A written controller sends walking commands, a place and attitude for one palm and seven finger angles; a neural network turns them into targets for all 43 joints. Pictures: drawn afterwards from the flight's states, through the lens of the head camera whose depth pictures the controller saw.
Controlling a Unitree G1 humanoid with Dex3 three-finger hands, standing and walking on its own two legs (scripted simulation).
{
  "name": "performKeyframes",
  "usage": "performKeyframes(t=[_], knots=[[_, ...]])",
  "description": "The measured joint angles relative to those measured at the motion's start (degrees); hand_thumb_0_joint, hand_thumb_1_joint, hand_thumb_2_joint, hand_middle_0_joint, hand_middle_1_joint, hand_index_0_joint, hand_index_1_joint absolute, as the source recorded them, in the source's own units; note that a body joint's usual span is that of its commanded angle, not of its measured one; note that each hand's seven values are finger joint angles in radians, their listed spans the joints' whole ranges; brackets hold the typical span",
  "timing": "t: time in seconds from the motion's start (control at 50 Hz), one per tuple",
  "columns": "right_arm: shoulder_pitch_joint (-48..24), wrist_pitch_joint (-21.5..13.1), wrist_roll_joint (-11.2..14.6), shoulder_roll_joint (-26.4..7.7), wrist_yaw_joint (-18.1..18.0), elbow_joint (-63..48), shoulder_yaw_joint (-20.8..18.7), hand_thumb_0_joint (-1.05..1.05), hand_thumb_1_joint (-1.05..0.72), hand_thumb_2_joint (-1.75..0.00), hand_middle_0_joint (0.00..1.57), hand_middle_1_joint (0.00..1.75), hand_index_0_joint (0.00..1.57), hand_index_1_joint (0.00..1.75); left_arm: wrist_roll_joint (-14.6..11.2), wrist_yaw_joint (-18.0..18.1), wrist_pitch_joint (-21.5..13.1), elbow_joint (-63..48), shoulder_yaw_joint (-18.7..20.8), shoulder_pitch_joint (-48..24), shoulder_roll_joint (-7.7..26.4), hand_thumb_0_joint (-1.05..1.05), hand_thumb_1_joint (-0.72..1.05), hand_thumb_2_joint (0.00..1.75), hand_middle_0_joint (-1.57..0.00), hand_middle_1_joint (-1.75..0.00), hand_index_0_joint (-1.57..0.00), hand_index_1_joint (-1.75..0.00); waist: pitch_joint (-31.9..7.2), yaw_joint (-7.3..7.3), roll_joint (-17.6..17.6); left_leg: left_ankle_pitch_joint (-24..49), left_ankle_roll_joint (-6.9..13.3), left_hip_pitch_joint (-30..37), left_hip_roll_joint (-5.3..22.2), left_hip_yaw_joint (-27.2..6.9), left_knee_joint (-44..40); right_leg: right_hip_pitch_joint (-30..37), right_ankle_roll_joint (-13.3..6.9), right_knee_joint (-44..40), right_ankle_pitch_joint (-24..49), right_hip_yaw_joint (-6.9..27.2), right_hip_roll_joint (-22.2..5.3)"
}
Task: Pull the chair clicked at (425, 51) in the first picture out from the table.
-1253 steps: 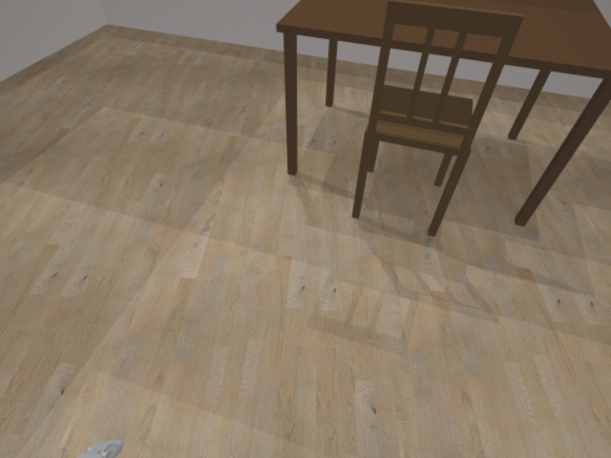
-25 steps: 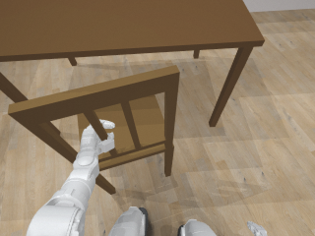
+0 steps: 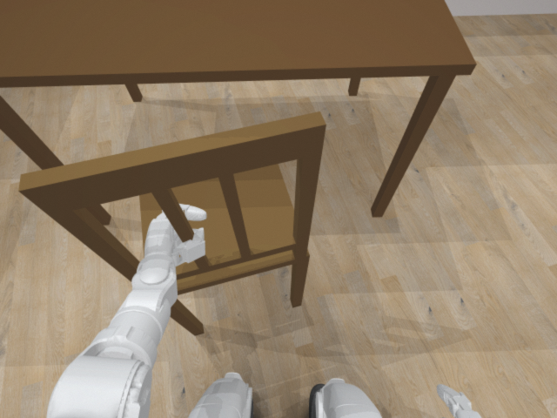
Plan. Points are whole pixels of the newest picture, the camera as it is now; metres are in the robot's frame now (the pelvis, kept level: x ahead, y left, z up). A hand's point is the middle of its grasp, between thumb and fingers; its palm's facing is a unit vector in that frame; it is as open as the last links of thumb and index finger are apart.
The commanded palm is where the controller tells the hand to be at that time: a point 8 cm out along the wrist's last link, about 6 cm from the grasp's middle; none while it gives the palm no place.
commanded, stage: step backward, pulling the chair out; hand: left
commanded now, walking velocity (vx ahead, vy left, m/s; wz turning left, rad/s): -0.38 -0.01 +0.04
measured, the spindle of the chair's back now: (185, 232) +0.40 +0.16 -0.06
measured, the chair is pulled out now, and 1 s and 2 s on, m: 0.20 0.29 0.39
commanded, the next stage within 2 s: none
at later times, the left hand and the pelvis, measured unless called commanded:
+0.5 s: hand (191, 272) +0.33 +0.14 -0.06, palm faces +0.02 -0.98 -0.20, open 5.3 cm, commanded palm +0.32 +0.20 -0.05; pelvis -0.06 +0.02 -0.01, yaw +0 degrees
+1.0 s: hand (180, 296) +0.29 +0.15 -0.06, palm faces +0.03 -0.98 -0.18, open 5.3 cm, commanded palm +0.30 +0.21 -0.05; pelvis -0.09 +0.02 +0.00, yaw +2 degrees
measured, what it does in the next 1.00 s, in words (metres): steps on the spot: left foot, then left foot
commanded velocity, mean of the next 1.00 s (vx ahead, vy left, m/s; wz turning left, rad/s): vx -0.38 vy -0.03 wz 0.03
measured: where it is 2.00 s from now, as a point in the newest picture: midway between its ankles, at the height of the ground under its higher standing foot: outside the picture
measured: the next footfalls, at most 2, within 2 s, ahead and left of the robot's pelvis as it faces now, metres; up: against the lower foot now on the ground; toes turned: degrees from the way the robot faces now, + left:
left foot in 0.04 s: +0.06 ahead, +0.15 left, +0.00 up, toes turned -1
left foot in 0.94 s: -0.01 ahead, +0.15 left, +0.00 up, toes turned +3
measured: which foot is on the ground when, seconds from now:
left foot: up 0.00-0.02, down 0.04-0.80, up 0.82-0.92, down 0.94-1.00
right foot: down 0.00-0.98, up 1.00-1.00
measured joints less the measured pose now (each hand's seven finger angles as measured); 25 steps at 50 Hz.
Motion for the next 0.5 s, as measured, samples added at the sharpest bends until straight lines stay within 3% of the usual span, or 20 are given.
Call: performKeyframes(t=[0.04, 0.12, 0.18, 0.36, 0.5], knots=[[0.76, 0.19, 0.13, -1.19, -0.31, 0.37, -0.16, 0.01, -0.90, -0.90, 0.20, 0.30, 0.20, 0.30, 0.17, -0.13, 0.74, -0.48, -1.01, -0.43, -0.83, 0.04, 0.69, 0.79, -0.30, -1.15, -0.49, -1.44, -0.79, -0.29, 0.41, 7.43, 0.27, 4.19, 1.35, -0.03, -7.29, -0.83, 0.82, 0.14, 0.04, -0.70, -0.86], [-0.23, 1.50, 0.23, -1.42, -0.65, -0.02, -1.30, 0.01, -0.90, -0.90, 0.20, 0.30, 0.20, 0.30, 0.31, -0.55, 1.52, -1.00, -3.11, -3.21, -0.75, 0.03, 0.70, 0.77, -0.27, -1.17, -0.49, -1.44, 0.91, 0.80, -1.12, 8.07, 0.71, 4.45, 0.39, 1.34, -10.66, -1.62, 1.87, -1.93, 2.78, 0.25, -2.14], [-0.62, 2.03, -0.20, -0.62, -0.40, -1.50, -1.66, 0.01, -0.90, -0.90, 0.20, 0.30, 0.20, 0.30, 1.15, -1.13, 1.38, -0.96, -3.17, -4.28, 0.03, 0.03, 0.70, 0.76, -0.27, -1.18, -0.49, -1.44, 1.09, 1.03, -1.68, 8.62, 0.97, 2.97, 0.66, 1.95, -10.21, -2.62, 2.10, -3.09, 4.17, 0.84, -1.79], [-0.18, 3.00, -0.38, 3.00, 0.60, -4.68, -0.75, 0.01, -0.90, -0.90, 0.20, 0.30, 0.20, 0.30, 1.68, -1.23, 1.08, -2.66, -1.66, -2.60, 2.33, 0.02, 0.68, 0.77, -0.29, -1.21, -0.49, -1.44, 0.82, -0.11, -1.45, 8.32, 0.21, -0.50, 2.16, 1.82, -5.82, -5.44, 1.07, -0.66, 5.14, 0.79, -0.29], [0.50, 2.35, -0.29, 1.13, 0.38, -1.81, -0.61, 0.01, -0.90, -0.90, 0.21, 0.30, 0.20, 0.30, 1.84, -0.24, -0.67, -2.12, -1.69, -0.89, 0.76, 0.02, 0.67, 0.78, -0.30, -1.21, -0.49, -1.44, 1.06, -1.01, -1.04, 2.92, 0.73, -0.58, 0.59, 1.77, -5.09, -4.64, 1.52, -2.00, 6.62, 0.80, -1.81]])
